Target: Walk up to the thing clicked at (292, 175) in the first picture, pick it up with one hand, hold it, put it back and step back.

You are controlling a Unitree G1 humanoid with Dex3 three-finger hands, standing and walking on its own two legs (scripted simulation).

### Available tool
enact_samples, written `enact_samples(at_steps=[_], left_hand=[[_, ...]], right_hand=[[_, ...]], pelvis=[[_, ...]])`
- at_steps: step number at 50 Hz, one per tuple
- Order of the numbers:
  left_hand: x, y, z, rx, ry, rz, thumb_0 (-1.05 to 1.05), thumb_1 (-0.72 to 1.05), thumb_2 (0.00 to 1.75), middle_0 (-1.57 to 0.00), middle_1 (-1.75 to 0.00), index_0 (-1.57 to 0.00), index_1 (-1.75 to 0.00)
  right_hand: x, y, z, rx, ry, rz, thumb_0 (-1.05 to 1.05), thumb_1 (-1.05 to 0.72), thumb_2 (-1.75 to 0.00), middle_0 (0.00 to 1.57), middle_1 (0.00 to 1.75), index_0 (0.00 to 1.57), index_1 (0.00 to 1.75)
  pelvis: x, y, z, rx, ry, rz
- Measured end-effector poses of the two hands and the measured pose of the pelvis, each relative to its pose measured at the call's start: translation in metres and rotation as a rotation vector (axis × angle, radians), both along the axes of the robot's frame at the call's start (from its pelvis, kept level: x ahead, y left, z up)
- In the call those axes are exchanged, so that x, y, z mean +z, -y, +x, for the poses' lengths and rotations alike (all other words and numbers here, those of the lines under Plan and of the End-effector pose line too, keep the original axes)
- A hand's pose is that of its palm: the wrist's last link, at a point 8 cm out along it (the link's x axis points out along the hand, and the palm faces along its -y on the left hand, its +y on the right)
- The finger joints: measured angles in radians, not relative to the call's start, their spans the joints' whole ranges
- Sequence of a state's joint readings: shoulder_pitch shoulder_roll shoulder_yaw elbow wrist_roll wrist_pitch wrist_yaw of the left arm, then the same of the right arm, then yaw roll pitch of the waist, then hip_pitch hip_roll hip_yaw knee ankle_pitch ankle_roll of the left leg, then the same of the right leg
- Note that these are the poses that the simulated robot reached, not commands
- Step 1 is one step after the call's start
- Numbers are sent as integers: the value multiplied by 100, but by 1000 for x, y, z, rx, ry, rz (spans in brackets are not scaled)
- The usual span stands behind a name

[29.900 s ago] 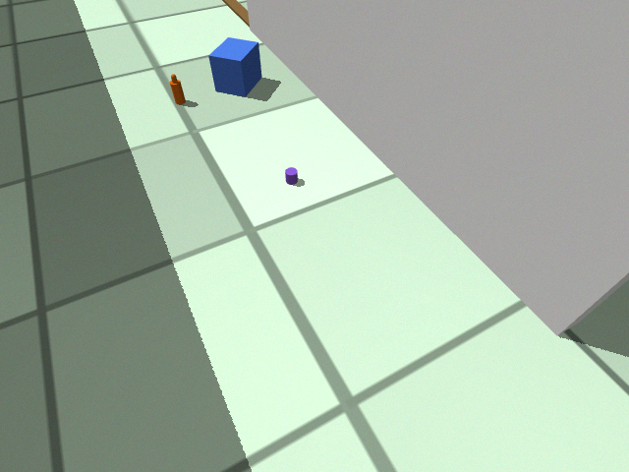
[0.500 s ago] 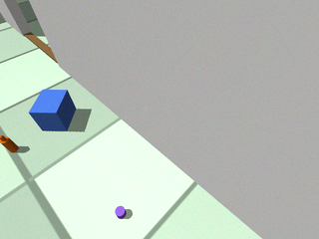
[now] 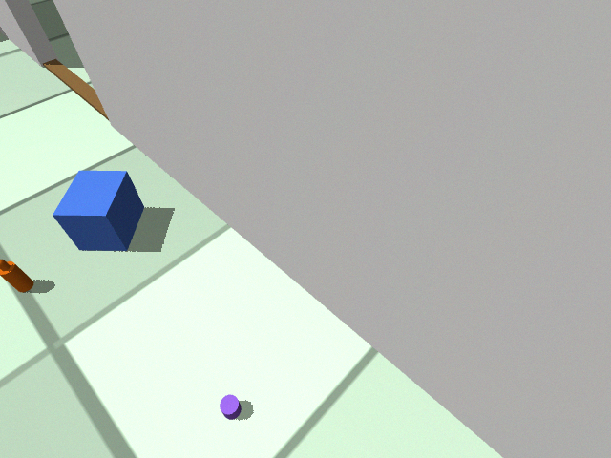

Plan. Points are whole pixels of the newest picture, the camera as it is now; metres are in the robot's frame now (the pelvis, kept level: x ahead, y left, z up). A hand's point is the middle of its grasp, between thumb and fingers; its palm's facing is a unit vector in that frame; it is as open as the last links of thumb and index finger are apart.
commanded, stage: stand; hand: left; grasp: from above
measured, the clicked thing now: (230, 407) +0.37 +0.24 -0.75
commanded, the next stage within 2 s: rise first in 0.24 s
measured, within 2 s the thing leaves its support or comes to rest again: neither
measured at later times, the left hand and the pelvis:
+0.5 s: hand out of the picture +0.12 +0.25 -0.16, palm faces +0.02 -0.94 -0.33, open 8.0 cm; pelvis -0.01 +0.00 -0.01, yaw +1 degrees
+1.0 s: hand out of the picture +0.11 +0.27 -0.24, palm faces -0.17 -0.86 -0.48, open 14.0 cm; pelvis -0.02 +0.02 -0.10, yaw +1 degrees
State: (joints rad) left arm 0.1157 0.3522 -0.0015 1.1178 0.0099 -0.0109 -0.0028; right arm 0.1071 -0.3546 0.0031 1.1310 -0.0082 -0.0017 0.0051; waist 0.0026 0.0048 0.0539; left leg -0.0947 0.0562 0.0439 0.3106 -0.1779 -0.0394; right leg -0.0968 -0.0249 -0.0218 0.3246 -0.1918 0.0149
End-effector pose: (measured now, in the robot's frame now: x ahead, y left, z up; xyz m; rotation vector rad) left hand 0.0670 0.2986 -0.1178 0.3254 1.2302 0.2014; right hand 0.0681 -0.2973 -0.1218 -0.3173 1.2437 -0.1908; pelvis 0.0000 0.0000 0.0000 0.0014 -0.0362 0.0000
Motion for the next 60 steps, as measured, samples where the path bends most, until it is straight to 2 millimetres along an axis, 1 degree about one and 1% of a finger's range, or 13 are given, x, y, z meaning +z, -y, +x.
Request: enact_samples(at_steps=[18, 19, 21, 24, 28, 30, 33, 39, 44, 48, 53, 56, 60], left_hand=[[0, -1, 3, -2, 7, 1, 0, 91, 90, -21, -30, -21, -30], [0, -1, 6, 9, 24, -1, 0, 90, 90, -20, -31, -20, -31], [1, 2, 19, 31, 85, -6, 0, 86, 92, -20, -35, -19, -34], [-5, 3, 40, 23, 108, -15, 0, 76, 92, -20, -44, -18, -44], [-13, 0, 64, -35, 127, -7, 0, 55, 92, -17, -64, -17, -63], [-16, -1, 69, -60, 132, 8, 0, 42, 93, -16, -73, -16, -72], [-21, -2, 70, -84, 118, 30, 0, 21, 93, -13, -85, -14, -83], [-43, -6, 60, -117, 94, 69, 0, -19, 96, -11, -99, -11, -98], [-63, -9, 53, -157, 106, 100, 0, -39, 98, -10, -103, -10, -103], [-76, -10, 46, -197, 104, 124, -1, -48, 99, -9, -104, -9, -104], [-95, -12, 42, -250, 99, 160, -1, -53, 100, -9, -105, -8, -106], [-114, -15, 47, -301, 92, 194, -1, -54, 99, -9, -106, -8, -106], [-148, -19, 64, -403, 111, 256, -1, -52, 98, -8, -106, -8, -106]], right_hand=[[1, -1, 4, -1, 8, -3, 0, -90, -90, 20, 30, 20, 30], [2, -2, 5, -8, 25, -3, 0, -91, -90, 20, 30, 20, 30], [2, -7, 9, -3, 82, -1, 0, -91, -90, 20, 30, 20, 30], [-1, -18, 12, 2, 127, 17, 0, -92, -90, 20, 29, 20, 30], [-8, -31, 11, -5, 163, 44, 0, -92, -90, 20, 29, 20, 30], [-11, -37, 9, -14, 174, 58, 0, -92, -90, 20, 29, 20, 30], [-17, -45, 7, -23, 187, 75, 0, -91, -90, 20, 29, 20, 30], [-33, -51, 17, -4, 237, 77, 1, -90, -90, 20, 30, 20, 30], [-48, -53, 34, 30, 289, 59, 1, -89, -90, 20, 29, 20, 30], [-59, -56, 51, 60, 336, 53, 1, -89, -90, 20, 29, 20, 30], [-76, -63, 70, 103, 394, 58, 1, -89, -90, 20, 29, 20, 30], [-92, -65, 81, 133, 425, 63, 1, -89, -90, 20, 29, 20, 30], [-124, -65, 90, 169, 446, 65, 1, -87, -89, 20, 30, 20, 30]], pelvis=[[0, -1, 2, 0, 1, -1], [-1, -1, 1, 4, -11, -1], [-3, -2, -3, 14, -31, -2], [-8, -2, -10, 20, -71, -3], [-18, -2, -15, 12, -132, -2], [-22, -3, -15, 9, -149, -2], [-28, -6, -15, 8, -174, -4], [-50, -10, -17, 7, -234, -10], [-73, -13, -20, 9, -283, -17], [-90, -15, -23, 11, -320, -23], [-112, -16, -27, 16, -372, -31], [-130, -15, -31, 20, -414, -33], [-163, -14, -38, 22, -477, -34]])
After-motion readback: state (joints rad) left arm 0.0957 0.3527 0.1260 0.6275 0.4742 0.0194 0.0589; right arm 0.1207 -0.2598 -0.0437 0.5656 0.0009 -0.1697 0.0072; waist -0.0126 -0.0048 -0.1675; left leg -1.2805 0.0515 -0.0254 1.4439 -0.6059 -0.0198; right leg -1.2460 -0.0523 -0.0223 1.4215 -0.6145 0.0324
